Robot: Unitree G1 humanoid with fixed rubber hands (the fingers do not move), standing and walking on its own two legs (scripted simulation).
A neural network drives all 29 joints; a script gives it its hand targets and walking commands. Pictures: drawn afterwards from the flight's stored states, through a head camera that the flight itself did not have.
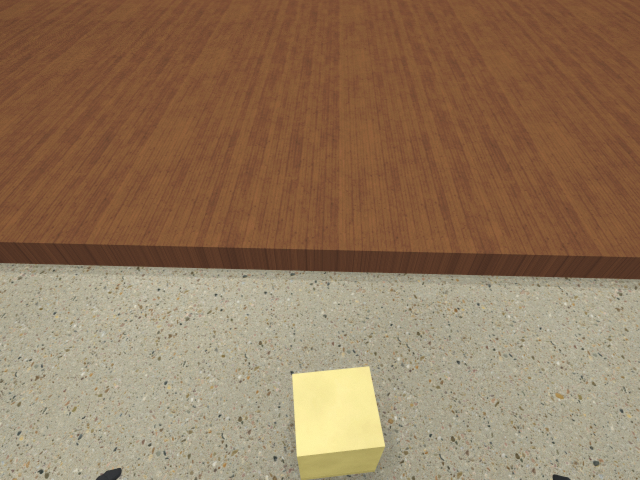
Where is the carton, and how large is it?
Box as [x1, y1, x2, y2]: [292, 366, 384, 479]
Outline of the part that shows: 368,366 292,374 296,449 301,479 374,471 384,447 384,443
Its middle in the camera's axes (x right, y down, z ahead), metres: +0.04 +0.51 +1.07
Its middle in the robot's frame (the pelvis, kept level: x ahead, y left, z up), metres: +0.41 -0.01 -0.66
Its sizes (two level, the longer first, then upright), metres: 0.210 0.200 0.250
